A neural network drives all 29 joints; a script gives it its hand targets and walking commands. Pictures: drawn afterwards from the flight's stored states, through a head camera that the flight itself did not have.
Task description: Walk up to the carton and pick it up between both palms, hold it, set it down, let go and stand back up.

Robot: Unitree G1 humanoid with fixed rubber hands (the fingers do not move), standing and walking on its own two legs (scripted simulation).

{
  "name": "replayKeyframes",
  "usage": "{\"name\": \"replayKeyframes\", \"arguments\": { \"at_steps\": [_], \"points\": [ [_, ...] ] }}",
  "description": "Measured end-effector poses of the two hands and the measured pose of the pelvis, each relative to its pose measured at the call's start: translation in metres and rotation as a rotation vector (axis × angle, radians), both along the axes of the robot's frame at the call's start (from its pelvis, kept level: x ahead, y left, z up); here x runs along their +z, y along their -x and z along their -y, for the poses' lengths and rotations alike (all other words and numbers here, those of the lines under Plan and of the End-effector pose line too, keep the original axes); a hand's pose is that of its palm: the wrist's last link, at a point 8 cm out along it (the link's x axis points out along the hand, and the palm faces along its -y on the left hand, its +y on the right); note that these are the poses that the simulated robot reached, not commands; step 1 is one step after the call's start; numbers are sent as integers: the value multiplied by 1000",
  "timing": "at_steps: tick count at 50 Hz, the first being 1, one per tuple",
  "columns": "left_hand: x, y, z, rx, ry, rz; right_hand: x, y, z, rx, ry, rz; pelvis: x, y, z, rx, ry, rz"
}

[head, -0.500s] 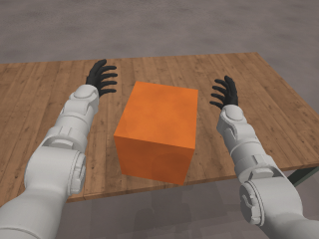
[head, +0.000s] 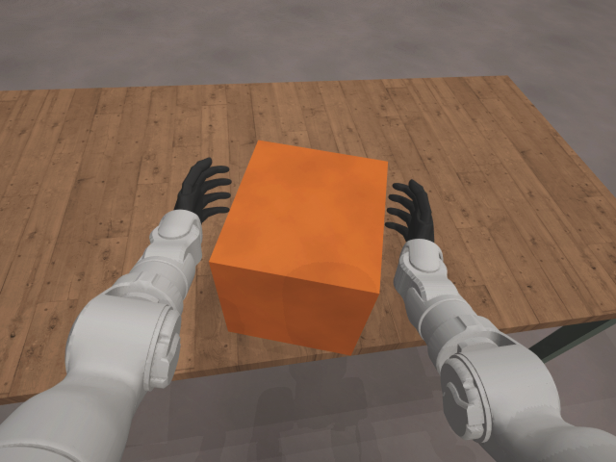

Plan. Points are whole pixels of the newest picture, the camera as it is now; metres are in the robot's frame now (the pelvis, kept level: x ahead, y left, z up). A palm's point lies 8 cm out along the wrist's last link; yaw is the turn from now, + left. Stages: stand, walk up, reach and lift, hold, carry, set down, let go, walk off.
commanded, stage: reach and lift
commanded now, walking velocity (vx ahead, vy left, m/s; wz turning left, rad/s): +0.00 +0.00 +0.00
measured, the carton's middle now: (305, 249) +0.41 -0.03 +0.01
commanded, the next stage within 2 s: none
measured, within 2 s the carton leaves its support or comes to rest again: neither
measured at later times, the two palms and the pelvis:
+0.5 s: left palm (208, 210) +0.44 +0.10 +0.07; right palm (412, 242) +0.37 -0.18 +0.05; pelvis +0.00 +0.00 +0.00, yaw +0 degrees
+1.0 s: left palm (207, 216) +0.44 +0.10 +0.06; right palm (409, 248) +0.36 -0.17 +0.06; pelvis -0.01 +0.01 +0.00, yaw +0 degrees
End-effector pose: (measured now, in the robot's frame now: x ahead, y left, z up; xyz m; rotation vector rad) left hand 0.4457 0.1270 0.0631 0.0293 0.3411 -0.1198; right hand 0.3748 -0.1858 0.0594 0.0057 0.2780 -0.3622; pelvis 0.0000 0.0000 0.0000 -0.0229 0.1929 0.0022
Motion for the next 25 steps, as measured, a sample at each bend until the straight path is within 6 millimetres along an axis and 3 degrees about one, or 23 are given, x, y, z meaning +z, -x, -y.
{"name": "replayKeyframes", "arguments": {
  "at_steps": [7, 25],
  "points": [
    [-6, -5, 5, -17, -4, 15, -10, -1, -1, 1, 8, 4, -1, -3, 0, 0, 0, -25],
    [3, 1, 24, -73, -49, 32, -5, 4, -8, -7, 11, 25, -1, 3, 0, 0, 0, -23]
  ]
}}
